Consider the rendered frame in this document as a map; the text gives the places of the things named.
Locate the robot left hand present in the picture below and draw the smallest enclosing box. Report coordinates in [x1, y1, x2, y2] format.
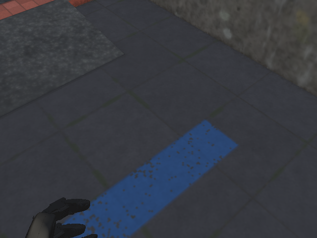
[25, 197, 98, 238]

